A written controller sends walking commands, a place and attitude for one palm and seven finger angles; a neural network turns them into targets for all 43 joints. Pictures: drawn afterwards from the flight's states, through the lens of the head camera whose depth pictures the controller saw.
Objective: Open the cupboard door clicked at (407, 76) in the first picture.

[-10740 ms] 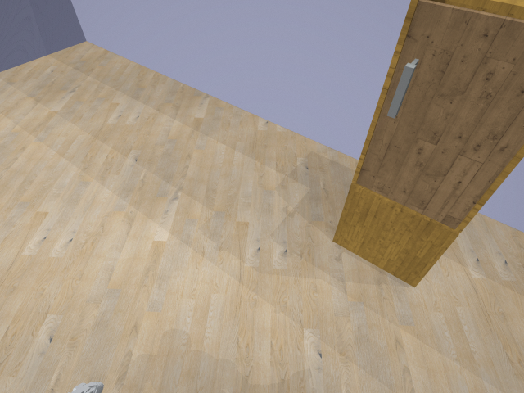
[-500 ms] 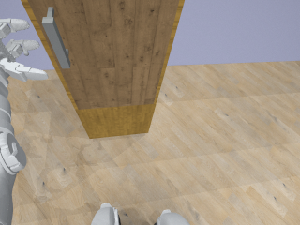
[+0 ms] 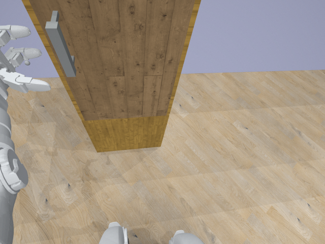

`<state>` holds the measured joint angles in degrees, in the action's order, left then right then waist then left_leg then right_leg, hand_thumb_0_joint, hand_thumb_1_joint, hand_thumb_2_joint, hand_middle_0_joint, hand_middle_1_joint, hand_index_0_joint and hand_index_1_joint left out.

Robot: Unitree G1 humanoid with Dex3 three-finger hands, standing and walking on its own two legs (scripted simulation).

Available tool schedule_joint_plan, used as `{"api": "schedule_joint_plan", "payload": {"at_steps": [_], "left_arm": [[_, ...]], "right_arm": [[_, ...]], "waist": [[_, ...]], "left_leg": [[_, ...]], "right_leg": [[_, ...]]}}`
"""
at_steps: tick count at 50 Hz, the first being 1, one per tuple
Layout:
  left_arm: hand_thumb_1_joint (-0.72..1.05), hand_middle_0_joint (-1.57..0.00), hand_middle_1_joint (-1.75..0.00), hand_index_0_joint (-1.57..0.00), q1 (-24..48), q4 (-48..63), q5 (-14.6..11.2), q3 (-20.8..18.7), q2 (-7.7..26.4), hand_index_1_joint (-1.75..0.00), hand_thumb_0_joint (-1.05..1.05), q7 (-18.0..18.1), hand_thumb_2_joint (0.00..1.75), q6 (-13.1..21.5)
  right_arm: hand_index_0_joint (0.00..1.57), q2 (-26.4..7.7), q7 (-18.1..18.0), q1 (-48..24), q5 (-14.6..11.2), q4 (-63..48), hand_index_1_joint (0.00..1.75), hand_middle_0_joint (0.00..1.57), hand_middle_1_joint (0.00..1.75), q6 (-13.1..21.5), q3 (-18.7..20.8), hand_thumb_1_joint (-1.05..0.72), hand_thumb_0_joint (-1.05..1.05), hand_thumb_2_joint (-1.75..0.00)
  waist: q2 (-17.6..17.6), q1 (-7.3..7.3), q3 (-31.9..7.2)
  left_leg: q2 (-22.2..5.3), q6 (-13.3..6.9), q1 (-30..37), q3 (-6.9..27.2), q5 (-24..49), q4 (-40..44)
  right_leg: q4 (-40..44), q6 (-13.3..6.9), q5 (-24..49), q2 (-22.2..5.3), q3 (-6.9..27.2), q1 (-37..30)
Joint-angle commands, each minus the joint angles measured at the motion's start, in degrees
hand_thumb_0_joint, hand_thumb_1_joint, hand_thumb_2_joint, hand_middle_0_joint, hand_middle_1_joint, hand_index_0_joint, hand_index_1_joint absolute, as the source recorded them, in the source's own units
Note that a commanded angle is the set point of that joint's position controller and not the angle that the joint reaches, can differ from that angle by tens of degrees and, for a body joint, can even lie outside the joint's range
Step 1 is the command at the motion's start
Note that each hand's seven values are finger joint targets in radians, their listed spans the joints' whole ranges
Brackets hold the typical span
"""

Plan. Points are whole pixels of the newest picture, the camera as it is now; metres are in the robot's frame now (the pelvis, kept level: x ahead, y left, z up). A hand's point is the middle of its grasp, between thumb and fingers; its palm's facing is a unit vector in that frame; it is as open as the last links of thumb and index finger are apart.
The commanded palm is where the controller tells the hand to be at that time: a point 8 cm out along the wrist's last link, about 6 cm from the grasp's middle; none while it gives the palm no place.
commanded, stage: move the hooked fingers beside the handle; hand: left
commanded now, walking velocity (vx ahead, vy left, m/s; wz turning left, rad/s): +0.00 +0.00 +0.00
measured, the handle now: (63, 46) +0.57 +0.20 +0.11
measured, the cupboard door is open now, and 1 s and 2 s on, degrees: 0 0 0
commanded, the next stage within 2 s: slide the fingers in behind the handle in 0.30 s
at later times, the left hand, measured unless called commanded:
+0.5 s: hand (34, 61) +0.51 +0.25 +0.12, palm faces +0.05 -1.00 +0.00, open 13.9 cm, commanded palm +0.49 +0.29 +0.11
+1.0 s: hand (51, 62) +0.51 +0.22 +0.11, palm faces +0.06 -1.00 +0.00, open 13.9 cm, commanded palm +0.49 +0.26 +0.11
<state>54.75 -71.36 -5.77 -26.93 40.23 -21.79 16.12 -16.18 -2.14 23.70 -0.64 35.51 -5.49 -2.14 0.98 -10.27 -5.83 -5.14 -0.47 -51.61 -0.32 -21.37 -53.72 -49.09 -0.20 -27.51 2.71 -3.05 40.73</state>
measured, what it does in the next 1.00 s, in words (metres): stands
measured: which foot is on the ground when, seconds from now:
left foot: down 0.00-1.00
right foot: down 0.00-1.00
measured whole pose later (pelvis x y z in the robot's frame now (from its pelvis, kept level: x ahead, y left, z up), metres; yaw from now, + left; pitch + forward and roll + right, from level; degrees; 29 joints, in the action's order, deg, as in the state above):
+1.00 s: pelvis -0.01 +0.00 +0.00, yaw +0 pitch +19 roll -4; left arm 56.7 -70.9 -4.4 -24.0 34.6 -14.7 17.1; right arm -15.5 -1.0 24.0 0.3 36.0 -4.0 -1.9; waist 1.7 -10.9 -5.8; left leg -4.9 -0.5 -52.9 -0.4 -21.1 -54.5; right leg -50.7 -0.1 -27.6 2.5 -2.9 42.4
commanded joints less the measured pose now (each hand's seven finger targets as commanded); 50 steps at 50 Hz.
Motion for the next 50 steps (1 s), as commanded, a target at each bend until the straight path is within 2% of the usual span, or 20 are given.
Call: {"api": "schedule_joint_plan", "payload": {"at_steps": [1, 4, 5, 7, 8, 9, 13, 14, 17, 19, 21, 24, 27, 31, 35, 37, 41, 43, 45, 50], "left_arm": [[-0.5, -0.3, -1.2, -0.3, 25.5, 11.7, -1.2, -0.4, 15.1, -1.2, 0.0, -0.3, 0.3, 3.1], [-0.5, -0.3, -1.2, -0.3, 27.2, 12.4, -1.0, -2.3, 18.1, -1.2, 0.0, 0.2, 0.3, 3.7], [-0.5, -0.3, -1.2, -0.3, 26.6, 11.8, -1.0, -0.7, 16.2, -1.2, 0.0, 0.2, 0.3, 3.6], [-0.5, -0.3, -1.2, -0.3, 27.2, 11.4, -0.8, -1.0, 16.6, -1.2, 0.0, 0.5, 0.3, 3.8], [-0.5, -0.3, -1.2, -0.3, 28.6, 12.0, -1.0, 0.3, 14.9, -1.2, 0.0, 0.5, 0.3, 4.0], [-0.5, -0.3, -1.2, -0.3, 29.1, 12.0, -0.7, -1.2, 17.0, -1.2, 0.0, 0.7, 0.3, 4.1], [-0.5, -0.3, -1.2, -0.3, 27.9, 12.7, -0.9, -1.2, 16.2, -1.2, 0.0, 0.8, 0.3, 4.2], [-0.5, -0.3, -1.2, -0.3, 27.5, 11.4, -0.6, -1.9, 17.4, -1.2, 0.0, 0.9, 0.3, 3.9], [-0.5, -0.3, -1.2, -0.3, 27.0, 11.4, -0.4, -0.7, 15.9, -1.2, 0.0, 1.1, 0.3, 3.5], [-0.5, -0.3, -1.2, -0.3, 26.9, 10.7, -0.3, -2.3, 17.8, -1.2, 0.0, 1.5, 0.3, 3.5], [-0.5, -0.3, -1.2, -0.3, 28.0, 12.4, -0.3, -0.3, 15.2, -1.2, 0.0, 1.5, 0.3, 3.7], [-0.5, -0.3, -1.2, -0.3, 27.4, 14.0, -0.8, -0.6, 14.0, -1.2, 0.0, 1.9, 0.3, 4.6], [-0.5, -0.3, -1.2, -0.3, 25.1, 12.3, -1.0, -1.2, 14.0, -1.2, 0.0, 2.2, 0.3, 4.0], [-0.5, -0.3, -1.2, -0.3, 26.2, 12.0, -0.2, 0.0, 12.9, -1.2, 0.0, 3.3, 0.3, 3.5], [-0.5, -0.3, -1.2, -0.3, 27.6, 14.4, -0.3, -0.7, 12.9, -1.2, 0.0, 4.6, 0.3, 4.9], [-0.5, -0.3, -1.2, -0.3, 27.4, 14.1, -0.2, 1.3, 10.0, -1.2, 0.0, 4.9, 0.3, 5.1], [-0.5, -0.3, -1.2, -0.3, 27.9, 13.2, 0.0, 1.8, 8.9, -1.2, 0.0, 5.8, 0.3, 4.5], [-0.5, -0.3, -1.2, -0.3, 28.9, 12.5, 0.0, 1.0, 9.9, -1.2, 0.0, 6.5, 0.3, 4.3], [-0.5, -0.3, -1.2, -0.3, 29.5, 13.0, 0.5, 0.6, 10.6, -1.2, 0.0, 7.0, 0.3, 4.5], [-0.5, -0.3, -1.2, -0.3, 29.4, 14.5, 0.4, 2.4, 7.3, -1.2, 0.0, 7.6, 0.3, 5.3]], "right_arm": [[0.2, -10.8, -0.9, 9.5, -0.2, -2.3, 0.3, 0.2, 0.3, 0.9, 4.1, -0.9, 0.0, -0.9], [0.2, -11.3, -1.1, 9.5, -0.1, -2.5, 0.3, 0.2, 0.3, 1.0, 4.0, -0.9, 0.0, -0.9], [0.2, -11.0, -1.0, 9.2, -0.2, -2.7, 0.3, 0.2, 0.3, 1.1, 3.9, -0.9, 0.0, -0.9], [0.2, -11.1, -1.0, 9.3, -0.1, -2.5, 0.3, 0.2, 0.3, 1.1, 3.9, -0.9, 0.0, -0.9], [0.2, -11.0, -1.1, 9.4, 0.0, -2.4, 0.3, 0.2, 0.3, 1.2, 3.9, -0.9, 0.0, -0.9], [0.2, -11.2, -1.1, 9.4, 0.0, -2.3, 0.3, 0.2, 0.3, 1.3, 3.9, -0.9, 0.0, -0.9], [0.2, -11.0, -0.9, 9.9, 0.2, -2.3, 0.3, 0.2, 0.3, 1.5, 3.9, -0.9, 0.0, -0.9], [0.2, -11.2, -0.9, 9.7, 0.0, -2.2, 0.3, 0.2, 0.3, 1.3, 3.9, -0.9, 0.0, -0.9], [0.2, -11.0, -0.8, 9.6, 0.0, -2.3, 0.3, 0.2, 0.3, 1.3, 3.9, -0.9, 0.0, -0.9], [0.2, -11.2, -0.9, 10.2, 0.1, -2.4, 0.3, 0.2, 0.3, 1.2, 3.8, -0.9, 0.0, -0.9], [0.2, -10.9, -0.8, 10.1, 0.2, -2.4, 0.3, 0.2, 0.3, 1.3, 3.9, -0.9, 0.0, -0.9], [0.2, -10.7, -0.5, 10.5, 0.4, -2.0, 0.3, 0.2, 0.3, 1.5, 4.2, -0.9, 0.0, -0.9], [0.2, -10.8, -0.3, 10.5, 0.3, -2.0, 0.3, 0.2, 0.3, 1.4, 4.3, -0.9, 0.0, -0.9], [0.2, -10.7, -0.3, 10.5, 0.3, -2.1, 0.3, 0.2, 0.3, 1.4, 4.3, -0.9, 0.0, -0.9], [0.2, -10.5, -0.1, 10.5, 0.6, -1.9, 0.3, 0.2, 0.3, 1.8, 4.4, -0.9, 0.0, -0.9], [0.2, -10.3, 0.1, 10.2, 0.5, -1.9, 0.3, 0.2, 0.3, 1.8, 4.5, -0.9, 0.0, -0.9], [0.2, -10.3, 0.3, 10.1, 0.6, -1.7, 0.3, 0.2, 0.3, 2.0, 4.4, -0.9, 0.0, -0.9], [0.2, -10.5, 0.2, 10.5, 0.7, -1.5, 0.3, 0.2, 0.3, 2.1, 4.3, -0.9, 0.0, -0.9], [0.2, -10.4, 0.2, 10.3, 0.8, -1.6, 0.3, 0.2, 0.3, 2.2, 4.4, -0.9, 0.0, -0.9], [0.2, -10.0, 0.7, 10.3, 0.9, -1.4, 0.3, 0.2, 0.3, 2.4, 4.6, -0.9, 0.0, -0.9]], "waist": [[9.7, -0.47, -23.0], [9.9, -0.32, -24.4], [10.6, -0.46, -24.1], [9.3, -0.68, -23.5], [10.2, -1.37, -23.5], [10.2, -0.83, -24.6], [11.2, -0.37, -26.7], [10.2, -0.4, -25.8], [11.0, -0.31, -24.4], [8.9, -0.2, -24.9], [10.5, -0.75, -24.9], [11.1, -0.22, -26.8], [9.0, 0.14, -24.8], [8.6, -0.56, -22.6], [10.6, -0.15, -24.8], [9.9, -0.53, -24.1], [9.8, -0.61, -23.6], [8.2, -1.04, -22.9], [8.8, -0.81, -24.2], [10.2, -0.83, -25.8]], "left_leg": [[2.5, -2.0, 30.1, 2.7, 22.5, 2.3], [2.4, -2.0, 30.0, 2.9, 22.2, 2.1], [2.6, -2.0, 30.0, 2.8, 21.9, 2.1], [2.3, -1.9, 29.6, 3.3, 21.0, 2.1], [2.4, -2.1, 30.0, 3.2, 21.0, 1.9], [2.2, -1.9, 30.3, 3.5, 20.7, 1.9], [2.3, -1.9, 31.6, 3.5, 22.9, 1.7], [2.1, -1.8, 31.0, 3.5, 22.3, 1.8], [2.2, -1.7, 30.3, 3.5, 21.0, 2.2], [2.1, -1.9, 29.5, 3.6, 21.2, 2.3], [2.2, -1.9, 30.3, 3.3, 20.6, 2.4], [2.1, -1.7, 32.4, 3.7, 23.0, 2.2], [2.3, -1.8, 30.1, 3.3, 21.1, 2.7], [2.3, -1.9, 29.0, 3.4, 19.2, 3.1], [2.2, -1.6, 31.2, 3.6, 20.4, 2.9], [2.2, -1.5, 31.5, 3.8, 19.8, 3.1], [2.3, -1.5, 30.8, 3.8, 18.8, 3.2], [2.4, -1.8, 29.5, 3.7, 18.2, 3.0], [2.4, -1.7, 29.7, 3.6, 19.0, 2.8], [2.4, -1.5, 31.9, 3.7, 20.8, 2.2]], "right_leg": [[5.7, -0.2, 23.4, 1.9, 1.0, 3.3], [5.4, -0.2, 23.0, 1.8, 1.3, 3.1], [5.4, -0.2, 22.6, 1.8, 1.4, 3.5], [5.3, -0.3, 21.2, 1.9, 1.1, 4.1], [5.3, -0.3, 21.3, 1.9, 1.3, 4.8], [5.1, -0.2, 20.7, 1.8, 1.1, 4.8], [4.8, -0.5, 22.1, 2.0, 1.0, 4.1], [4.9, -0.3, 21.8, 2.0, 1.0, 4.4], [5.2, -0.4, 20.5, 2.0, 0.8, 4.9], [5.0, -0.3, 20.8, 2.1, 0.8, 3.9], [5.4, -0.2, 20.3, 2.1, 0.9, 4.7], [5.0, -0.4, 21.7, 2.3, 0.6, 4.5], [5.4, -0.4, 21.0, 2.3, 0.6, 3.4], [5.7, -0.3, 19.3, 2.1, 0.6, 4.8], [5.4, -0.5, 19.5, 2.1, 0.6, 4.7], [5.4, -0.5, 18.6, 2.2, 0.3, 5.5], [5.5, -0.4, 17.9, 2.1, 0.4, 5.8], [5.5, -0.4, 18.1, 2.1, 0.5, 5.2], [5.2, -0.3, 19.1, 1.9, 0.7, 4.5], [4.9, -0.4, 20.0, 2.1, 0.6, 5.4]]}}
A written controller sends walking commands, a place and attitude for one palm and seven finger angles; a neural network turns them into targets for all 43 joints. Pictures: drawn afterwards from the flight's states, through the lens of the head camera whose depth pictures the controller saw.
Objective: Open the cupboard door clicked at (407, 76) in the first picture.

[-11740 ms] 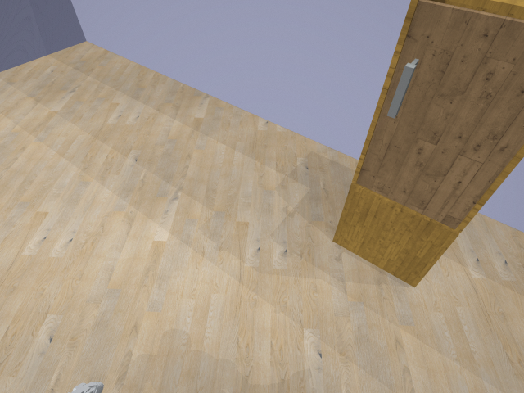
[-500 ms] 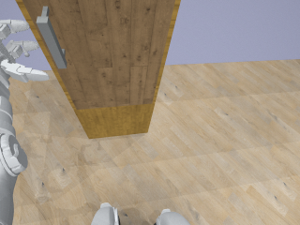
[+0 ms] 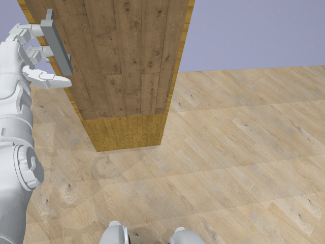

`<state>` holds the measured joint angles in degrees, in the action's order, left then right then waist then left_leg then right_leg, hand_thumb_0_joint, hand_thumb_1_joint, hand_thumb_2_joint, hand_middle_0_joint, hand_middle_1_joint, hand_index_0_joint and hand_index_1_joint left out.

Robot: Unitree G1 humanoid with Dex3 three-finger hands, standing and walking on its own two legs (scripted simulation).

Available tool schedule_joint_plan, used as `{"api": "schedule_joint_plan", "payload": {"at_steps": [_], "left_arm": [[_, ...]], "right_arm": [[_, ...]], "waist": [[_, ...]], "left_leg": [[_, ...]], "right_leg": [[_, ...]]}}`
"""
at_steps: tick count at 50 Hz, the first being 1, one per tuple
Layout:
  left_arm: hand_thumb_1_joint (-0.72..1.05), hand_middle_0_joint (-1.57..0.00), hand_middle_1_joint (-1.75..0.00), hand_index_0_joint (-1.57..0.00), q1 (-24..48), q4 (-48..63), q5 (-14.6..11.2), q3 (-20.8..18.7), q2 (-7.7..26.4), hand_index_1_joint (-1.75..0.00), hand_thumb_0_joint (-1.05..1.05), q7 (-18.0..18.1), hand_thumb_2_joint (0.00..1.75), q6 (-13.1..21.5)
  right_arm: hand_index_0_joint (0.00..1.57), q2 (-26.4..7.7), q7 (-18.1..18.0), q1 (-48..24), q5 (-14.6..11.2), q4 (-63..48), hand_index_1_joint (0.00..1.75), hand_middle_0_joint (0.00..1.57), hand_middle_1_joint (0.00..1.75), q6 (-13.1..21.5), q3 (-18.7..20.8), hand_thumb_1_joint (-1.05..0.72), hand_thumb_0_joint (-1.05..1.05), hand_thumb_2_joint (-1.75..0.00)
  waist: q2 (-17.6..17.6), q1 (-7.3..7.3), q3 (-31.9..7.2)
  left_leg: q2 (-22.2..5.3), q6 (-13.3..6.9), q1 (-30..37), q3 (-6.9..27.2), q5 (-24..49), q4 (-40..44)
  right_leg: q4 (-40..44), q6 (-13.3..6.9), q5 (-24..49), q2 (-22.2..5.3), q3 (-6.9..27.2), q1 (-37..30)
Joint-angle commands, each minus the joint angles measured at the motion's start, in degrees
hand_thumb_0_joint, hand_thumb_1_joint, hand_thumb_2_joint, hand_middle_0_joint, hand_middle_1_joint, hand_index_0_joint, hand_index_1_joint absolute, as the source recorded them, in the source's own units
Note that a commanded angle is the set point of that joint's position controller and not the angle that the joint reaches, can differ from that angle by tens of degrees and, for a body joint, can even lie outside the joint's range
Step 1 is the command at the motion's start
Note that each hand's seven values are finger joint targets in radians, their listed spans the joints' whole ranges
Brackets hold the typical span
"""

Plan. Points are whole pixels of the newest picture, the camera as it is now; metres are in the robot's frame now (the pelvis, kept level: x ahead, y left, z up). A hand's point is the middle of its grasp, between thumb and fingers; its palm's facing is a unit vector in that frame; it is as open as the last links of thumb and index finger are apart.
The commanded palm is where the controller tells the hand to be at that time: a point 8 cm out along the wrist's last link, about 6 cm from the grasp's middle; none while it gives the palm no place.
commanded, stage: slide the fingers in behind the handle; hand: left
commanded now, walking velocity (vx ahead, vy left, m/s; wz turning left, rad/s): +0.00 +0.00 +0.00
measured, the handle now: (59, 44) +0.57 +0.20 +0.11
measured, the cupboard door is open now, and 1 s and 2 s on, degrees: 0 0 0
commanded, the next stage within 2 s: close the thumb around the handle in 1.00 s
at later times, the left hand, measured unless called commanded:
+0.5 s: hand (62, 59) +0.52 +0.19 +0.11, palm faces +0.06 -1.00 +0.01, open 13.9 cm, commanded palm +0.50 +0.23 +0.11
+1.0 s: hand (67, 59) +0.53 +0.18 +0.11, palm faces +0.06 -1.00 +0.00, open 13.8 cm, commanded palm +0.50 +0.22 +0.11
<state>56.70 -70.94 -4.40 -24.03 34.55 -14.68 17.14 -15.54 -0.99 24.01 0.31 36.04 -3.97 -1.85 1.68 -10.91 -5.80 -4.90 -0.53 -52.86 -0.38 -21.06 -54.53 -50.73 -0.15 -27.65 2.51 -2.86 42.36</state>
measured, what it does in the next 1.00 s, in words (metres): stands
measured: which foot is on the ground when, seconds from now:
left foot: down 0.00-1.00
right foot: down 0.00-1.00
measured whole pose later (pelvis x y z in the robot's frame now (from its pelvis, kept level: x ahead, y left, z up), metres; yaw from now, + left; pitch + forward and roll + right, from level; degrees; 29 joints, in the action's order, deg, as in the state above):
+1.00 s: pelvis +0.00 -0.01 +0.00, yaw +0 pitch +19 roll -3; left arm 56.8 -70.2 -4.0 -22.4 29.9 -10.0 17.9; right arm -15.1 0.2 24.9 0.8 37.0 -3.6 -1.2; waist 2.2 -10.9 -6.1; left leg -4.9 0.1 -52.4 -0.3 -21.3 -54.2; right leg -51.3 -0.8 -28.4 2.6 -2.8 42.3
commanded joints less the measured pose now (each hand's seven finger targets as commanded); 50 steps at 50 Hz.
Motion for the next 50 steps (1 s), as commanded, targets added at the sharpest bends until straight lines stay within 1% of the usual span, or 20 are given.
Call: {"api": "schedule_joint_plan", "payload": {"at_steps": [1, 5, 9, 10, 15, 16, 19, 21, 25, 28, 30, 33, 34, 36, 39, 41, 42, 45, 47, 50], "left_arm": [[-0.5, -0.3, -1.2, -0.3, 27.0, 13.1, -1.0, -0.9, 13.5, -1.2, 0.0, 0.6, 0.3, 4.1], [-0.5, -0.3, -1.2, -0.3, 26.4, 13.8, -0.9, 0.2, 11.3, -1.2, 0.0, 1.0, 0.3, 3.5], [-0.5, -0.3, -1.2, -0.3, 25.1, 15.0, -1.0, -1.8, 12.5, -1.2, 0.0, 2.1, 0.3, 3.8], [-0.5, -0.3, -1.2, -0.3, 25.0, 14.6, -1.0, -0.4, 10.7, -1.2, 0.0, 2.2, 0.3, 3.5], [-0.5, -0.3, -1.2, -0.3, 26.2, 14.6, -0.6, -1.3, 12.3, -1.2, 0.0, 3.2, 0.3, 3.8], [-0.5, -0.3, -1.2, -0.3, 26.9, 15.6, -0.6, 0.5, 10.0, -1.2, 0.0, 3.1, 0.3, 4.1], [-0.5, -0.3, -1.2, -0.3, 25.2, 14.3, -0.7, -1.6, 11.8, -1.2, 0.0, 3.3, 0.3, 4.5], [-0.5, -0.3, -1.2, -0.3, 26.4, 14.4, -0.8, 0.6, 9.5, -1.2, 0.0, 3.1, 0.3, 4.2], [-0.5, -0.3, -1.2, -0.3, 25.7, 14.7, -0.9, 1.0, 8.2, -1.2, 0.0, 3.5, 0.3, 4.3], [-0.5, -0.3, -1.2, -0.3, 27.0, 13.8, -1.0, 0.8, 8.3, -1.2, 0.0, 4.1, 0.3, 4.3], [-0.5, -0.3, -1.2, -0.3, 27.6, 15.4, -0.9, 2.4, 6.2, -1.2, 0.0, 4.4, 0.3, 4.4], [-0.5, -0.3, -1.2, -0.3, 27.5, 13.1, -0.6, -0.1, 9.1, -1.2, 0.0, 5.2, 0.3, 4.3], [-0.5, -0.3, -1.2, -0.3, 28.0, 12.8, -0.1, -0.8, 10.9, -1.2, 0.0, 5.3, 0.3, 4.3], [-0.5, -0.3, -1.2, -0.3, 29.0, 14.0, 0.1, 0.8, 9.2, -1.2, 0.0, 5.4, 0.3, 4.4], [-0.5, -0.3, -1.2, -0.3, 27.7, 14.3, 0.4, -2.0, 12.2, -1.2, 0.0, 5.5, 0.3, 5.4], [-0.5, -0.3, -1.2, -0.3, 27.3, 13.0, 0.1, 0.7, 8.9, -1.2, 0.0, 5.0, 0.3, 4.8], [-0.5, -0.3, -1.2, -0.3, 27.2, 12.3, 0.0, -0.1, 10.2, -1.2, 0.0, 4.9, 0.3, 4.6], [-0.5, -0.3, -1.2, -0.3, 28.7, 13.4, -0.1, 0.6, 9.4, -1.2, 0.0, 4.8, 0.3, 4.5], [-0.5, -0.3, -1.2, -0.3, 28.2, 13.3, -0.2, -0.1, 9.9, -1.2, 0.0, 4.8, 0.3, 4.5], [-0.5, -0.3, -1.2, -0.3, 27.2, 14.7, -0.5, 1.2, 7.4, -1.2, 0.0, 4.9, 0.3, 4.8]], "right_arm": [[0.2, -10.7, -0.5, 9.9, -0.1, -1.9, 0.3, 0.2, 0.3, 0.9, 4.3, -0.9, 0.0, -0.9], [0.2, -10.4, -0.3, 10.0, -0.1, -2.1, 0.3, 0.2, 0.3, 0.8, 4.4, -0.9, 0.0, -0.9], [0.2, -10.3, 0.1, 10.2, 0.0, -2.1, 0.3, 0.2, 0.3, 0.8, 4.5, -0.9, 0.0, -0.9], [0.2, -10.1, 0.2, 9.9, 0.0, -2.2, 0.3, 0.2, 0.3, 0.7, 4.5, -0.9, 0.0, -0.9], [0.2, -10.1, 0.1, 10.0, 0.0, -2.1, 0.3, 0.2, 0.3, 0.7, 4.4, -0.9, 0.0, -0.9], [0.2, -9.9, 0.2, 9.7, -0.1, -2.3, 0.3, 0.2, 0.3, 0.8, 4.5, -0.9, 0.0, -0.9], [0.2, -10.0, 0.3, 10.1, 0.0, -2.1, 0.3, 0.2, 0.3, 0.9, 4.6, -0.9, 0.0, -0.9], [0.2, -9.8, 0.4, 9.8, 0.0, -2.0, 0.3, 0.2, 0.3, 1.0, 4.5, -0.9, 0.0, -0.9], [0.2, -9.6, 0.5, 9.4, 0.0, -2.2, 0.3, 0.2, 0.3, 1.1, 4.6, -0.9, 0.0, -0.9], [0.2, -9.8, 0.4, 9.9, 0.1, -1.7, 0.3, 0.2, 0.3, 1.2, 4.6, -0.9, 0.0, -0.9], [0.2, -9.6, 0.7, 9.6, 0.2, -1.8, 0.3, 0.2, 0.3, 1.4, 4.7, -0.9, 0.0, -0.9], [0.2, -10.0, 0.6, 10.2, 0.4, -1.3, 0.3, 0.2, 0.3, 1.4, 4.5, -0.9, 0.0, -0.9], [0.2, -10.2, 0.4, 10.1, 0.1, -1.5, 0.3, 0.2, 0.3, 1.3, 4.6, -0.9, 0.0, -0.9], [0.2, -9.8, 0.5, 9.8, 0.3, -1.8, 0.3, 0.2, 0.3, 1.4, 4.4, -0.9, 0.0, -0.9], [0.2, -10.0, 0.5, 10.2, 0.4, -1.9, 0.3, 0.2, 0.3, 1.4, 4.5, -0.9, 0.0, -0.9], [0.2, -9.7, 0.6, 9.7, 0.2, -2.0, 0.3, 0.2, 0.3, 1.4, 4.5, -0.9, 0.0, -0.9], [0.2, -10.1, 0.5, 10.2, 0.2, -1.8, 0.3, 0.2, 0.3, 1.3, 4.5, -0.9, 0.0, -0.9], [0.2, -9.9, 0.4, 10.2, 0.2, -1.6, 0.3, 0.2, 0.3, 1.3, 4.6, -0.9, 0.0, -0.9], [0.2, -10.0, 0.4, 10.5, 0.3, -1.4, 0.3, 0.2, 0.3, 1.3, 4.6, -0.9, 0.0, -0.9], [0.2, -9.7, 0.6, 10.3, 0.4, -1.5, 0.3, 0.2, 0.3, 1.4, 4.7, -0.9, 0.0, -0.9]], "waist": [[8.6, -0.17, -25.2], [8.4, -0.03, -25.6], [7.3, 0.86, -27.2], [6.6, 0.22, -25.8], [5.8, 0.19, -25.0], [7.2, -0.15, -25.0], [5.6, 0.51, -25.9], [5.9, -0.3, -24.5], [7.6, 0.32, -25.2], [5.1, -0.55, -23.7], [7.1, -0.3, -25.3], [4.4, -0.62, -23.8], [4.4, -0.48, -24.4], [5.8, -0.68, -24.9], [6.2, 0.48, -27.6], [5.8, -0.48, -25.0], [4.8, -0.47, -24.3], [7.3, -0.6, -26.0], [6.3, -0.36, -25.8], [7.3, -0.16, -27.1]], "left_leg": [[2.2, -1.5, 31.9, 3.5, 19.6, 3.1], [2.3, -1.5, 32.3, 3.3, 21.4, 3.1], [2.5, -1.7, 32.0, 2.9, 23.5, 2.7], [2.6, -1.7, 31.0, 2.7, 22.4, 2.9], [2.8, -1.9, 29.2, 2.4, 21.1, 3.0], [2.9, -1.9, 30.0, 2.3, 21.0, 2.9], [2.9, -1.9, 29.6, 2.2, 21.8, 2.8], [3.0, -2.0, 29.0, 2.1, 20.7, 2.9], [3.1, -1.8, 30.0, 2.1, 20.4, 2.9], [3.1, -2.1, 28.6, 2.3, 19.4, 2.9], [3.1, -1.9, 30.3, 2.4, 20.3, 2.8], [3.1, -2.1, 28.2, 2.5, 19.3, 2.7], [3.0, -2.1, 27.6, 2.3, 18.9, 2.8], [3.2, -2.1, 28.2, 2.2, 19.1, 2.8], [3.1, -1.9, 29.2, 2.4, 21.2, 2.3], [3.1, -1.9, 28.3, 2.1, 19.6, 2.5], [3.0, -1.9, 27.7, 2.4, 19.1, 2.8], [3.0, -1.8, 29.6, 2.4, 20.3, 2.6], [2.8, -1.8, 29.8, 2.7, 20.4, 2.8], [2.9, -1.7, 31.3, 2.6, 22.3, 2.6]], "right_leg": [[6.6, -0.5, 19.9, 2.3, 0.5, 3.2], [6.4, -0.4, 21.9, 2.2, 0.4, 2.7], [5.9, -0.4, 25.1, 2.3, 0.6, 0.1], [6.3, -0.2, 24.8, 2.3, 0.7, 0.3], [6.4, -0.1, 25.2, 2.2, 1.2, -1.2], [6.5, -0.1, 25.0, 2.2, 1.3, -0.3], [6.3, -0.1, 26.1, 2.2, 1.4, -1.6], [6.5, 0.0, 25.7, 2.1, 1.3, -1.1], [6.6, -0.3, 24.5, 2.1, 1.2, -0.4], [6.6, -0.2, 24.3, 2.1, 1.3, -0.6], [6.5, -0.2, 24.5, 2.1, 1.2, 0.1], [6.5, -0.2, 23.9, 2.1, 1.2, -0.3], [6.5, 0.1, 24.0, 2.0, 1.6, -0.6], [6.4, 0.0, 24.0, 2.0, 1.5, -0.4], [5.7, -0.2, 25.6, 2.1, 1.6, -1.5], [6.3, 0.0, 24.6, 2.1, 1.5, -0.5], [6.3, 0.0, 24.0, 2.2, 1.3, -0.6], [6.2, -0.1, 24.4, 2.1, 1.4, 0.3], [6.3, -0.2, 23.8, 2.2, 1.1, 0.2], [6.1, -0.3, 25.3, 2.3, 0.9, 0.1]]}}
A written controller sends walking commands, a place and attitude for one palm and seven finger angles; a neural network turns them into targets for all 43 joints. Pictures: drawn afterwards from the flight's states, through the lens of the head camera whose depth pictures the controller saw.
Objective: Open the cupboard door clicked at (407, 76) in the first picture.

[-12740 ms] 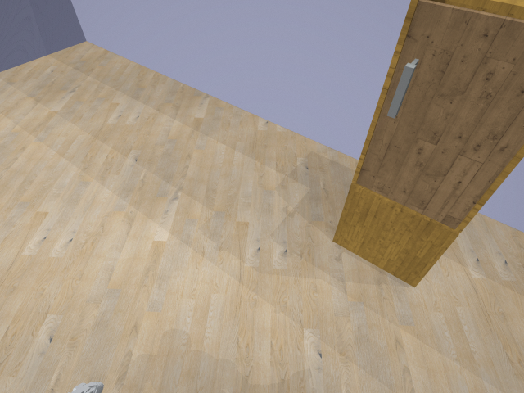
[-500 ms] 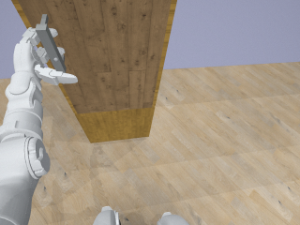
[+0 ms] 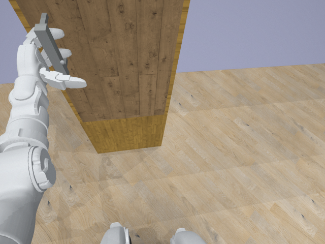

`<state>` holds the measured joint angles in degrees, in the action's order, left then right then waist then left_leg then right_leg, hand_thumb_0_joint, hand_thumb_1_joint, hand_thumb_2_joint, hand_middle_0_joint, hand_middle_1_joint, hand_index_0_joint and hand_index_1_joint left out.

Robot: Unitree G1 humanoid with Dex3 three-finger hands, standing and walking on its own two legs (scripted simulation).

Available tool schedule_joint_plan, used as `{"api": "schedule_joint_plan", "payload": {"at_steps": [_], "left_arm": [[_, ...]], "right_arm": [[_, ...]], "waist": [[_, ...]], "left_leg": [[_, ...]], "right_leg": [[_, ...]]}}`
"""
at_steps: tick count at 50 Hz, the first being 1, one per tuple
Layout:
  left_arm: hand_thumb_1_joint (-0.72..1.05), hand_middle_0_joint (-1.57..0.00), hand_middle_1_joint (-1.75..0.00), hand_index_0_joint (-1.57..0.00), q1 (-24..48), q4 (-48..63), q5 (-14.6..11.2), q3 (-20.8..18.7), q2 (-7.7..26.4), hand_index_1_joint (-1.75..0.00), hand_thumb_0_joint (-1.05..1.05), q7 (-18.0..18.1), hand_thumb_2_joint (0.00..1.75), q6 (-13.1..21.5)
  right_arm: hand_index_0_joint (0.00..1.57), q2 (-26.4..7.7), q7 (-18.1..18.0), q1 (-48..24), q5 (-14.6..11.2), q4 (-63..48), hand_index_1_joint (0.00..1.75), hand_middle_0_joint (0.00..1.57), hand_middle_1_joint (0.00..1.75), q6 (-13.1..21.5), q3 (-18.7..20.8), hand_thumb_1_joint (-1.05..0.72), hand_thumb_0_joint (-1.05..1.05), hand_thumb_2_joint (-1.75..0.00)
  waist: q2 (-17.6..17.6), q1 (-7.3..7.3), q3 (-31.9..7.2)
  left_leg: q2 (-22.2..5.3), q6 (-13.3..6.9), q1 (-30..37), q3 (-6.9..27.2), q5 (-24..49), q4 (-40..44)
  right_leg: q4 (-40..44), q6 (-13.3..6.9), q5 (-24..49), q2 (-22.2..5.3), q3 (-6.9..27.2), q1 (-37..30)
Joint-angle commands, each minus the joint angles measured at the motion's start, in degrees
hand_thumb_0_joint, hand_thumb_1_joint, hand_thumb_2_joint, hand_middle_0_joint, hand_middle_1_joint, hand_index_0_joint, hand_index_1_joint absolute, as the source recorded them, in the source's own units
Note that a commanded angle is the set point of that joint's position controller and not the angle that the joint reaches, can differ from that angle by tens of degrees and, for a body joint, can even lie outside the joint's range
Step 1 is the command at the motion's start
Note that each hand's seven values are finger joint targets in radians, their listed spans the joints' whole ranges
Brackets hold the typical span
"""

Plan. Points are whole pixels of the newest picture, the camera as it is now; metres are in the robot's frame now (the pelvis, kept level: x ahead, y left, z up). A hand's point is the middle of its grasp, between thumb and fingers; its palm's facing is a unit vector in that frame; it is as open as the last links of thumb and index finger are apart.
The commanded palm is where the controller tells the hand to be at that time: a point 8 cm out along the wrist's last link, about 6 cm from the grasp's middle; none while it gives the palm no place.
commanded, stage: close the thumb around the handle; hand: left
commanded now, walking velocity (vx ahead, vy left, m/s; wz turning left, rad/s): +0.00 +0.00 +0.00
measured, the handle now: (55, 48) +0.57 +0.21 +0.11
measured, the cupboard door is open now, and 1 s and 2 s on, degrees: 0 0 48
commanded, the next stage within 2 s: pull the door open along its arc in 0.80 s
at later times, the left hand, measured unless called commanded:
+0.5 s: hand (64, 62) +0.52 +0.18 +0.11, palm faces +0.06 -1.00 +0.01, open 9.5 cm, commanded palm +0.49 +0.23 +0.11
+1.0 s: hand (64, 64) +0.52 +0.18 +0.11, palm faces +0.06 -1.00 +0.01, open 5.6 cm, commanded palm +0.48 +0.23 +0.11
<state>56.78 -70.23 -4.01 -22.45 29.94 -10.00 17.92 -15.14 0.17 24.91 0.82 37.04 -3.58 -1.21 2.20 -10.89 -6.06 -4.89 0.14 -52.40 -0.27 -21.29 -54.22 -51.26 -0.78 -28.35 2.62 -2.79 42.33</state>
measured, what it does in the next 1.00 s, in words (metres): stands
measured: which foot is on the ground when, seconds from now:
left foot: down 0.00-1.00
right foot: down 0.00-1.00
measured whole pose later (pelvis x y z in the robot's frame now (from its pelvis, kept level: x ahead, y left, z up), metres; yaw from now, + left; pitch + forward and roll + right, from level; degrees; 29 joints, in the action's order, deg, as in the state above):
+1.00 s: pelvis -0.01 +0.00 +0.00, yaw +0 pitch +19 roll -3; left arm 56.4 -70.1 -4.2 -21.9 28.8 -9.0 18.2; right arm -15.4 0.1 24.5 0.9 36.9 -3.4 -1.1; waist 2.3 -10.9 -6.3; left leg -4.7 0.0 -52.4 -0.2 -20.9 -54.3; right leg -51.6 -0.7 -28.1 2.6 -2.7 42.4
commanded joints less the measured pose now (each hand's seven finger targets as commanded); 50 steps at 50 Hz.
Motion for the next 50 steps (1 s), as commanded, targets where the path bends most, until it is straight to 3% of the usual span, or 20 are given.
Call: {"api": "schedule_joint_plan", "payload": {"at_steps": [1, 2, 5, 6, 8, 9, 11, 16, 18, 20, 23, 24, 30, 33, 35, 39, 43, 45, 46, 50], "left_arm": [[-0.5, -0.3, -1.2, -0.3, 26.9, 13.5, -0.9, -1.0, 12.8, -1.2, 0.0, 0.4, 0.3, 3.8], [-0.5, -0.3, -1.2, -0.3, 27.1, 12.2, -0.9, 0.5, 11.1, -1.2, 0.0, 0.3, 0.3, 3.3], [-0.5, -0.3, -1.2, -0.3, 27.7, 12.2, -0.6, -0.3, 12.6, -1.2, 0.0, 0.6, 0.3, 3.2], [-0.44, -0.3, -1.21, -0.3, 28.1, 12.9, -0.2, -1.2, 13.9, -1.21, 0.0, 0.8, 0.32, 3.5], [-0.33, -0.31, -1.22, -0.31, 29.4, 12.8, -0.3, 0.7, 11.2, -1.22, 0.0, 1.0, 0.37, 3.8], [-0.28, -0.32, -1.22, -0.32, 28.7, 12.4, -0.2, -1.3, 13.5, -1.22, 0.0, 1.2, 0.4, 3.8], [-0.16, -0.32, -1.24, -0.32, 27.6, 13.4, -0.3, -1.7, 14.1, -1.24, 0.0, 0.9, 0.44, 3.9], [0.12, -0.34, -1.27, -0.34, 28.4, 12.9, -0.6, 1.1, 10.7, -1.27, 0.0, 0.7, 0.56, 3.7], [0.23, -0.35, -1.28, -0.35, 28.0, 14.1, -0.7, -0.9, 12.6, -1.28, 0.0, 1.0, 0.61, 4.1], [0.34, -0.36, -1.29, -0.36, 26.9, 15.2, -0.8, 0.3, 10.6, -1.29, 0.0, 1.2, 0.66, 4.3], [0.51, -0.37, -1.31, -0.37, 26.1, 14.3, -1.0, -1.2, 12.1, -1.31, 0.0, 1.4, 0.73, 4.2], [0.56, -0.38, -1.31, -0.38, 25.4, 13.7, -0.6, -2.3, 13.7, -1.31, 0.0, 1.4, 0.76, 4.1], [0.9, -0.4, -1.35, -0.4, 25.7, 12.8, -0.6, -1.3, 13.0, -1.35, 0.0, 1.1, 0.9, 4.1], [0.9, -0.4, -1.35, -0.4, 28.8, 13.6, -0.7, -0.5, 12.8, -1.35, 0.0, 0.8, 0.9, 4.5], [0.9, -0.4, -1.35, -0.4, 26.7, 12.8, -0.9, -1.3, 13.5, -1.35, 0.0, 0.5, 0.9, 4.6], [0.9, -0.4, -1.35, -0.4, 28.9, 11.7, -0.7, -1.7, 14.9, -1.35, 0.0, 0.9, 0.9, 4.0], [0.9, -0.4, -1.35, -0.4, 30.0, 13.2, -0.9, -0.7, 12.7, -1.35, 0.0, 1.3, 0.9, 4.2], [0.9, -0.4, -1.35, -0.4, 27.9, 11.3, -0.6, -1.7, 14.4, -1.35, 0.0, 1.4, 0.9, 4.0], [0.9, -0.4, -1.35, -0.4, 27.0, 11.1, -0.8, 0.6, 11.2, -1.35, 0.0, 1.1, 0.9, 3.7], [0.9, -0.4, -1.35, -0.4, 22.7, 15.3, -1.3, -0.8, 11.6, -1.35, 0.0, 0.9, 0.9, 4.5]], "right_arm": [[0.2, -10.3, -0.6, 9.6, -0.1, -2.4, 0.3, 0.2, 0.3, 0.9, 4.1, -0.9, 0.0, -0.9], [0.2, -10.1, -0.4, 9.4, -0.2, -2.3, 0.3, 0.2, 0.3, 0.9, 4.0, -0.9, 0.0, -0.9], [0.2, -10.3, -0.6, 9.4, -0.2, -2.4, 0.3, 0.2, 0.3, 0.8, 3.9, -0.9, 0.0, -0.9], [0.2, -10.4, -0.7, 9.7, -0.1, -2.4, 0.3, 0.2, 0.3, 0.8, 4.0, -0.9, 0.0, -0.9], [0.2, -10.1, -0.5, 9.7, 0.0, -2.1, 0.3, 0.2, 0.3, 1.0, 4.0, -0.9, 0.0, -0.9], [0.2, -10.4, -0.6, 9.8, -0.1, -2.0, 0.3, 0.2, 0.3, 0.9, 4.1, -0.9, 0.0, -0.9], [0.2, -10.5, -0.6, 9.9, 0.0, -2.5, 0.3, 0.2, 0.3, 0.9, 4.1, -0.9, 0.0, -0.9], [0.2, -10.2, -0.4, 9.3, -0.2, -2.4, 0.3, 0.2, 0.3, 0.8, 4.0, -0.9, 0.0, -0.9], [0.2, -10.4, -0.6, 9.7, 0.0, -2.4, 0.3, 0.2, 0.3, 0.8, 4.2, -0.9, 0.0, -0.9], [0.2, -9.9, -0.3, 9.0, 0.1, -2.7, 0.3, 0.2, 0.3, 0.9, 4.1, -0.9, 0.0, -0.9], [0.2, -10.3, -0.3, 9.2, 0.0, -2.6, 0.3, 0.2, 0.3, 0.7, 4.1, -0.9, 0.0, -0.9], [0.2, -10.4, -0.4, 8.9, -0.2, -2.9, 0.3, 0.2, 0.3, 0.7, 4.1, -0.9, 0.0, -0.9], [0.2, -10.2, -0.6, 8.5, -0.3, -2.9, 0.3, 0.2, 0.3, 0.7, 4.0, -0.9, 0.0, -0.9], [0.2, -10.3, -0.8, 8.8, -0.2, -2.6, 0.3, 0.2, 0.3, 0.8, 3.9, -0.9, 0.0, -0.9], [0.2, -10.3, -0.8, 8.6, -0.3, -2.6, 0.3, 0.2, 0.3, 1.0, 4.0, -0.9, 0.0, -0.9], [0.2, -10.5, -1.0, 8.6, -0.3, -2.4, 0.3, 0.2, 0.3, 0.9, 3.7, -0.9, 0.0, -0.9], [0.2, -10.3, -0.9, 9.0, 0.1, -2.5, 0.3, 0.2, 0.3, 1.3, 3.8, -0.9, 0.0, -0.9], [0.2, -10.6, -1.0, 8.8, -0.2, -2.6, 0.3, 0.2, 0.3, 1.1, 3.8, -0.9, 0.0, -0.9], [0.2, -10.1, -0.8, 8.4, -0.2, -2.9, 0.3, 0.2, 0.3, 1.2, 3.7, -0.9, 0.0, -0.9], [0.2, -10.1, -0.6, 8.0, -0.2, -3.6, 0.3, 0.2, 0.3, 1.1, 4.1, -0.9, 0.0, -0.9]], "waist": [[5.8, -0.3, -25.8], [5.1, -0.92, -23.9], [5.4, -0.82, -24.0], [5.6, -0.39, -24.7], [6.1, -1.3, -24.1], [5.5, -0.81, -24.8], [5.5, -0.13, -26.4], [5.8, -1.17, -23.9], [6.5, -0.23, -26.0], [7.9, 0.2, -26.7], [4.6, 0.17, -25.2], [4.8, 0.6, -25.6], [4.3, -0.05, -24.0], [4.7, -1.03, -23.7], [5.6, 0.01, -25.0], [5.5, -0.76, -23.8], [5.9, -1.14, -24.9], [4.3, -0.68, -24.2], [4.9, -0.69, -23.0], [6.9, 1.43, -26.6]], "left_leg": [[2.8, -2.4, 30.0, 2.5, 22.0, 2.3], [3.0, -2.5, 28.9, 2.4, 20.6, 2.5], [3.0, -2.6, 28.3, 2.4, 20.0, 2.7], [2.9, -2.4, 28.7, 2.6, 19.9, 2.8], [3.0, -2.5, 29.4, 2.7, 20.2, 2.4], [2.8, -2.5, 29.4, 2.6, 20.4, 2.4], [2.9, -2.4, 29.5, 2.6, 21.8, 2.5], [2.9, -2.4, 29.8, 2.8, 20.4, 2.5], [2.9, -2.3, 30.9, 3.0, 21.8, 2.6], [3.0, -2.1, 31.9, 2.7, 23.1, 2.5], [3.2, -2.5, 29.6, 2.6, 21.7, 2.5], [3.1, -2.4, 29.2, 2.3, 21.6, 2.7], [3.2, -2.5, 28.0, 2.1, 19.8, 2.8], [3.2, -2.6, 28.3, 2.5, 19.2, 2.7], [3.2, -2.4, 28.6, 2.4, 19.2, 2.6], [3.0, -2.4, 27.3, 2.6, 18.1, 2.7], [3.0, -2.5, 29.0, 2.8, 19.0, 2.5], [2.9, -2.5, 27.2, 2.7, 17.6, 2.7], [3.2, -2.5, 26.8, 2.4, 17.0, 3.0], [3.0, -2.1, 30.3, 2.3, 20.3, 3.2]], "right_leg": [[6.7, 0.4, 25.7, 2.1, 0.9, 0.3], [7.1, 0.5, 25.0, 2.2, 0.9, 0.6], [7.1, 0.5, 24.6, 2.0, 1.1, 0.4], [6.9, 0.4, 24.0, 2.0, 0.9, 0.5], [6.9, 0.3, 23.6, 2.0, 0.8, 1.8], [7.0, 0.5, 24.0, 2.0, 1.0, 1.3], [6.5, 0.3, 25.5, 2.0, 0.9, -0.2], [7.0, 0.4, 23.9, 2.2, 0.7, 1.9], [6.5, 0.1, 24.6, 2.2, 0.7, 0.7], [6.5, 0.1, 25.6, 2.1, 0.6, 0.9], [6.7, 0.3, 25.8, 2.2, 0.8, -0.7], [6.6, 0.4, 26.2, 2.1, 1.0, -1.1], [7.1, 0.5, 25.1, 2.0, 1.2, -0.8], [7.0, 0.4, 24.2, 2.0, 1.2, 0.1], [7.0, 0.4, 23.9, 2.0, 1.2, -0.2], [6.9, 0.6, 22.6, 1.8, 1.3, 0.8], [6.8, 0.4, 22.5, 1.9, 1.0, 1.4], [7.1, 0.6, 21.8, 1.9, 1.2, 0.7], [7.4, 0.6, 21.7, 2.0, 1.1, 0.8], [6.6, 0.1, 23.9, 2.0, 0.8, -0.7]]}}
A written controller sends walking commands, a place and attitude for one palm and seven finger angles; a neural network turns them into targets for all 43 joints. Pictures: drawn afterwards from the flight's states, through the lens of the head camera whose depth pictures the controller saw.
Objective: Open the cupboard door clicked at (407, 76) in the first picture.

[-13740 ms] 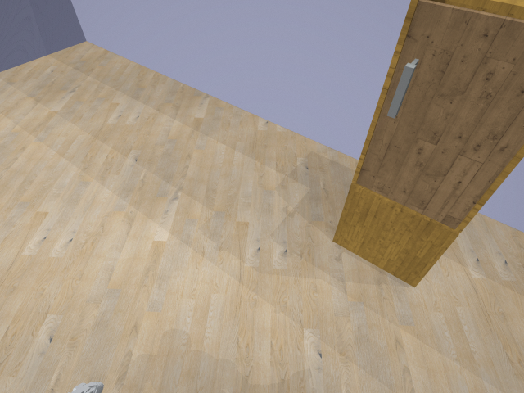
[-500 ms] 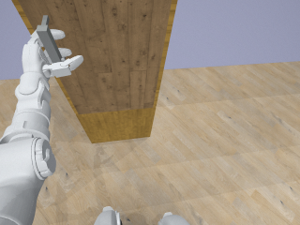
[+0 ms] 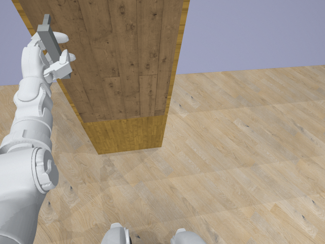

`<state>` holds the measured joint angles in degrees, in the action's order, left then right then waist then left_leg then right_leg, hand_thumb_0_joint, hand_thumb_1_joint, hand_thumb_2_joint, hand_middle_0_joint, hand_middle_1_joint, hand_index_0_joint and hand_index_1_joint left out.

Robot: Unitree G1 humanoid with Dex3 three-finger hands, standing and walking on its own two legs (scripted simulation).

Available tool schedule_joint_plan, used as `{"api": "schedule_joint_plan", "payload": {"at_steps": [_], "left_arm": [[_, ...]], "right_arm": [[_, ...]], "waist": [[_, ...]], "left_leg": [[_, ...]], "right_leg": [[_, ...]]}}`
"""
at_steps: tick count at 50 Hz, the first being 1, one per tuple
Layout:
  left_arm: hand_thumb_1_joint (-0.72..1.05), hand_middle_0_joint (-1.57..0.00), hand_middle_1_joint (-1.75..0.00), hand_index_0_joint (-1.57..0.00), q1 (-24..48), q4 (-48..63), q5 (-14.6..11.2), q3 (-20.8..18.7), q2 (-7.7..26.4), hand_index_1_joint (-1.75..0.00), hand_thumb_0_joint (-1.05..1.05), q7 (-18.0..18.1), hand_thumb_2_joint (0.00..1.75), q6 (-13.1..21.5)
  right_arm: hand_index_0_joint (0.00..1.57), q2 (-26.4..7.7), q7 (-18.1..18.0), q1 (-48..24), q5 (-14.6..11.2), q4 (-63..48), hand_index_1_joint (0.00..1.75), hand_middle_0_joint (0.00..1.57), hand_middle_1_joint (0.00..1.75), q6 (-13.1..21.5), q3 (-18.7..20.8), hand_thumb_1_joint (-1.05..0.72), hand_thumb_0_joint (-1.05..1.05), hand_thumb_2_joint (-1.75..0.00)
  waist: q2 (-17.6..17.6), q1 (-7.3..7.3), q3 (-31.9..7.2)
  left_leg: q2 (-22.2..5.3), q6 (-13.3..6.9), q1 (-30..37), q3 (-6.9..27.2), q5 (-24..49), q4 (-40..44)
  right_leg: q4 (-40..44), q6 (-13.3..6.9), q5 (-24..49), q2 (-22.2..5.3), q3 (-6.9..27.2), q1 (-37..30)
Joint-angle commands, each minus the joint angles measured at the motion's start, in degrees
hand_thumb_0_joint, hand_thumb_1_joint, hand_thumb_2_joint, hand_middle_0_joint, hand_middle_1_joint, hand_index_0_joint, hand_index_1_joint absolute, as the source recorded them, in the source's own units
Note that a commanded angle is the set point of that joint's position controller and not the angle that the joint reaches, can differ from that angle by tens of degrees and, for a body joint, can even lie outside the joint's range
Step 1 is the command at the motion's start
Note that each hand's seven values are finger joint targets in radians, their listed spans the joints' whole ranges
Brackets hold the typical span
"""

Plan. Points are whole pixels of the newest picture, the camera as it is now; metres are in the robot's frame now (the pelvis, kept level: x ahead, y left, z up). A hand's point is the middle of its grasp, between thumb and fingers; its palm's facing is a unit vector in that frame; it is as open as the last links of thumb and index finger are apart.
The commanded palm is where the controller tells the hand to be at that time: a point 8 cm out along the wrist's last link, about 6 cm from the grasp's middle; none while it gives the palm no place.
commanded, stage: pull the door open along its arc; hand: left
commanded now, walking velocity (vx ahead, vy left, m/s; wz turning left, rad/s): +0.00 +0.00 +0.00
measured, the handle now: (57, 48) +0.57 +0.20 +0.11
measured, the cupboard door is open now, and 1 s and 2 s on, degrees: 0 48 44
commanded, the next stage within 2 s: open thumb and fingers to let go in 1.04 s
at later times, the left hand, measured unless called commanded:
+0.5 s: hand (84, 101) +0.41 +0.13 +0.11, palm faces +0.26 -0.96 +0.09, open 6.1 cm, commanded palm +0.35 +0.19 +0.11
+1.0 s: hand (139, 136) +0.32 +0.02 +0.11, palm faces +0.34 -0.94 -0.03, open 6.0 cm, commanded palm +0.26 +0.05 +0.11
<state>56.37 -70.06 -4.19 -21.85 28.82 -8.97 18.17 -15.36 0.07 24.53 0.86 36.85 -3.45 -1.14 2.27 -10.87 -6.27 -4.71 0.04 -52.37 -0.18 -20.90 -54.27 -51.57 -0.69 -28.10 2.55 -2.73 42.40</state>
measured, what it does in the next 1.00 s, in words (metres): stands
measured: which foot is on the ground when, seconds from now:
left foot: down 0.00-1.00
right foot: down 0.00-1.00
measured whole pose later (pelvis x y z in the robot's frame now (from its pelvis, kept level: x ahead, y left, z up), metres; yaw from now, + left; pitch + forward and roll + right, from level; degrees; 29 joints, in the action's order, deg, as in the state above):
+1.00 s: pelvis +0.03 -0.04 +0.03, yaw +4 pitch +5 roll +1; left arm -2.8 -3.1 2.6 14.8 -5.4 32.3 1.4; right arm -11.3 1.8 12.4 2.9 32.2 -6.2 0.3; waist 2.7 -1.9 -6.0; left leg -2.6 3.0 -28.1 0.8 -19.3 -43.0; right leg -44.1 -3.5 -29.5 1.0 -4.2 19.3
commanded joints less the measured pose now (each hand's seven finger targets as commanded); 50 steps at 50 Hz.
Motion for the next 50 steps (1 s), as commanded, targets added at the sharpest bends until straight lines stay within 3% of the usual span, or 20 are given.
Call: {"api": "schedule_joint_plan", "payload": {"at_steps": [1, 3, 9, 12, 16, 17, 18, 20, 24, 25, 27, 28, 33, 37, 38, 39, 40, 44, 45, 50], "left_arm": [[0.9, -0.4, -1.35, -0.4, 21.4, 15.7, -1.4, -1.4, 12.1, -1.35, 0.0, -0.3, 0.9, 4.3], [0.9, -0.4, -1.35, -0.4, 17.1, 16.2, -2.2, -1.1, 10.4, -1.35, 0.0, -0.5, 0.9, 4.1], [0.9, -0.4, -1.35, -0.4, 3.6, 26.4, -4.6, 0.0, 6.3, -1.35, 0.0, -0.7, 0.9, 2.9], [0.9, -0.4, -1.35, -0.4, -6.6, 32.3, -6.1, 1.9, 2.3, -1.35, 0.0, -0.4, 0.9, 1.4], [0.9, -0.4, -1.35, -0.4, -16.9, 42.5, -7.7, 3.5, -0.9, -1.35, 0.0, 0.5, 0.9, 0.1], [0.9, -0.4, -1.35, -0.4, -17.1, 47.0, -11.6, -4.3, -3.2, -1.35, 0.0, 8.8, 0.9, -0.9], [0.9, -0.4, -1.35, -0.4, -20.5, 49.4, -9.7, -0.3, -6.4, -1.35, 0.0, 13.1, 0.9, -1.5], [0.9, -0.4, -1.35, -0.4, -27.4, 53.9, -6.9, 1.8, -10.3, -1.35, 0.0, 19.8, 0.9, -2.8], [0.9, -0.4, -1.35, -0.4, -29.4, 62.5, -0.3, 7.6, -16.6, -1.35, 0.0, 31.3, 0.9, -5.2], [0.9, -0.4, -1.35, -0.4, -30.4, 62.7, 0.8, 9.7, -19.5, -1.35, 0.0, 33.9, 0.9, -6.3], [0.9, -0.4, -1.35, -0.4, -28.8, 64.2, 3.0, 12.1, -22.4, -1.35, 0.0, 39.0, 0.9, -8.2], [0.9, -0.4, -1.35, -0.4, -29.1, 63.4, 4.6, 13.3, -23.1, -1.35, 0.0, 41.0, 0.9, -9.2], [0.9, -0.4, -1.35, -0.4, -30.5, 67.7, 8.6, 23.4, -30.9, -1.35, 0.0, 42.8, 0.9, -10.8], [0.9, -0.4, -1.35, -0.4, -34.9, 70.7, 7.7, 27.7, -35.2, -1.35, 0.0, 41.8, 0.9, -11.1], [0.9, -0.4, -1.35, -0.4, -36.5, 70.9, 7.7, 28.6, -35.7, -1.35, 0.0, 41.6, 0.9, -11.2], [0.9, -0.4, -1.35, -0.4, -37.3, 72.7, 7.6, 29.5, -36.5, -1.35, 0.0, 41.7, 0.9, -11.2], [0.9, -0.4, -1.35, -0.4, -38.9, 74.3, 8.0, 30.8, -37.7, -1.35, 0.0, 41.9, 0.9, -11.2], [0.9, -0.4, -1.35, -0.4, -46.1, 78.0, 9.4, 34.9, -40.6, -1.35, 0.0, 42.2, 0.9, -12.2], [0.9, -0.4, -1.35, -0.4, -47.6, 79.6, 9.1, 36.1, -41.8, -1.35, 0.0, 42.3, 0.9, -12.4], [0.9, -0.4, -1.35, -0.4, -55.8, 83.9, 7.3, 39.2, -44.8, -1.35, 0.0, 42.4, 0.9, -14.7]], "right_arm": [[0.2, -9.8, -0.4, 8.1, -0.3, -3.8, 0.3, 0.2, 0.3, 0.9, 4.1, -0.9, 0.0, -0.9], [0.2, -9.7, -0.3, 7.9, -0.5, -4.5, 0.3, 0.2, 0.3, 0.6, 4.1, -0.9, 0.0, -0.9], [0.2, -8.9, 0.1, 4.6, -1.6, -7.3, 0.3, 0.2, 0.3, 0.2, 4.6, -0.9, 0.0, -0.9], [0.2, -8.3, 0.5, 2.5, -2.2, -9.0, 0.3, 0.2, 0.3, 0.5, 4.7, -0.9, 0.0, -0.9], [0.2, -7.6, 0.7, -0.6, -2.7, -10.8, 0.3, 0.2, 0.3, 1.4, 4.6, -0.9, 0.0, -0.9], [0.2, -5.4, 0.7, -3.1, -2.4, -11.0, 0.3, 0.2, 0.3, 2.1, 4.4, -0.9, 0.0, -0.9], [0.2, -5.3, 1.0, -3.9, -2.2, -11.0, 0.3, 0.2, 0.3, 3.0, 4.0, -0.9, 0.0, -0.9], [0.2, -5.0, 1.9, -5.1, -1.4, -11.2, 0.3, 0.2, 0.3, 3.5, 4.0, -0.9, 0.0, -0.9], [0.2, -4.0, 2.6, -8.1, 0.4, -11.8, 0.3, 0.2, 0.3, 2.7, 4.2, -0.9, 0.0, -0.9], [0.2, -3.7, 2.6, -9.1, 0.7, -11.9, 0.3, 0.2, 0.3, 2.3, 4.1, -0.9, 0.0, -0.9], [0.2, -3.3, 2.2, -11.1, 1.3, -12.0, 0.3, 0.2, 0.3, 1.5, 3.9, -0.9, 0.0, -0.9], [0.2, -3.3, 2.0, -11.5, 1.8, -11.6, 0.3, 0.2, 0.3, 1.1, 3.8, -0.9, 0.0, -0.9], [0.2, -2.1, 1.2, -14.1, 2.3, -12.1, 0.3, 0.2, 0.3, -0.7, 3.8, -0.9, 0.0, -0.9], [0.2, -1.3, 0.8, -16.3, 2.1, -12.8, 0.3, 0.2, 0.3, -1.1, 3.4, -0.9, 0.0, -0.9], [0.2, -1.3, 0.8, -16.1, 2.2, -12.9, 0.3, 0.2, 0.3, -1.1, 3.5, -0.9, 0.0, -0.9], [0.2, -1.1, 0.8, -17.1, 2.0, -13.3, 0.3, 0.2, 0.3, -1.1, 3.4, -0.9, 0.0, -0.9], [0.2, -0.8, 0.9, -17.5, 2.0, -13.4, 0.3, 0.2, 0.3, -1.1, 3.5, -0.9, 0.0, -0.9], [0.2, -0.3, 1.3, -18.5, 1.9, -14.3, 0.3, 0.2, 0.3, -0.5, 3.3, -0.9, 0.0, -0.9], [0.2, -0.1, 1.4, -19.2, 1.8, -14.4, 0.3, 0.2, 0.3, -0.3, 3.1, -0.9, 0.0, -0.9], [0.2, 0.7, 1.9, -21.3, 1.4, -14.8, 0.3, 0.2, 0.3, 1.5, 2.4, -0.9, 0.0, -0.9]], "waist": [[5.9, 1.84, -26.3], [3.6, 2.55, -25.5], [3.0, 5.75, -25.7], [-0.1, 7.03, -23.5], [-1.1, 8.5, -21.2], [-0.9, 13.66, -20.4], [0.9, 12.27, -18.8], [-1.3, 12.23, -17.9], [-2.9, 11.61, -18.6], [-3.6, 11.32, -17.2], [-4.6, 10.76, -15.7], [-6.8, 10.19, -14.8], [-5.0, 9.05, -14.0], [-5.2, 9.56, -12.9], [-7.9, 9.36, -12.4], [-7.1, 9.74, -12.2], [-5.8, 9.94, -12.9], [-7.7, 10.09, -11.2], [-6.4, 10.4, -11.6], [-8.4, 11.24, -9.7]], "left_leg": [[3.0, -2.1, 29.9, 1.9, 19.6, 3.3], [3.1, -2.2, 29.5, 1.8, 20.6, 3.9], [3.6, -2.3, 31.0, 0.1, 23.0, 5.5], [3.9, -2.4, 30.4, -0.7, 23.2, 6.7], [4.1, -2.4, 31.1, -1.4, 24.5, 8.1], [4.2, -1.6, 28.9, -1.9, 24.2, 9.0], [4.3, -1.3, 29.8, -1.7, 24.0, 9.5], [4.1, -1.1, 30.3, -1.7, 25.4, 9.9], [4.1, -0.9, 31.4, -1.8, 25.0, 10.1], [4.1, -0.9, 31.2, -1.8, 23.7, 10.3], [4.2, -0.7, 31.1, -1.7, 21.4, 10.7], [4.1, -0.9, 30.7, -1.4, 20.3, 10.7], [4.0, -0.9, 33.0, -1.4, 19.6, 11.1], [4.2, -0.6, 34.0, -1.1, 19.2, 11.7], [4.2, -0.7, 33.8, -0.8, 19.2, 11.7], [4.2, -0.7, 33.8, -0.8, 19.0, 11.9], [4.3, -0.6, 34.5, -0.9, 19.3, 11.8], [4.4, -0.8, 34.5, -0.5, 19.5, 11.5], [4.5, -0.7, 34.9, -0.6, 19.4, 11.4], [5.0, -0.6, 35.2, -0.2, 18.0, 11.1]], "right_leg": [[7.2, 0.1, 23.9, 2.2, 0.7, -1.5], [7.0, 0.0, 25.7, 2.3, 0.4, -3.4], [7.7, 0.1, 31.0, 2.2, 0.5, -8.6], [8.5, 0.3, 33.7, 2.1, 0.3, -11.7], [9.1, 0.6, 37.4, 1.5, 0.4, -14.9], [9.8, 0.5, 34.8, 1.5, -0.4, -16.4], [9.5, 0.4, 33.5, 1.6, -0.7, -16.2], [9.1, 0.5, 34.2, 1.3, -1.2, -16.4], [9.2, 0.5, 34.6, 0.5, -0.8, -18.2], [9.8, 0.5, 33.7, 0.2, -0.8, -18.1], [10.8, 0.6, 32.1, -0.4, -0.5, -18.3], [11.5, 0.7, 30.9, -0.6, -0.3, -18.2], [12.9, 0.4, 31.3, -1.6, 0.6, -18.4], [13.7, 0.8, 34.4, -2.5, 0.8, -20.1], [14.0, 1.0, 35.0, -2.6, 0.8, -20.8], [14.1, 1.1, 35.7, -2.9, 1.1, -21.1], [13.9, 0.9, 35.9, -2.9, 1.0, -21.4], [14.3, 1.2, 38.6, -3.6, 1.1, -22.4], [14.4, 1.0, 38.4, -3.6, 1.0, -22.6], [16.3, 1.4, 39.5, -4.5, 1.3, -24.2]]}}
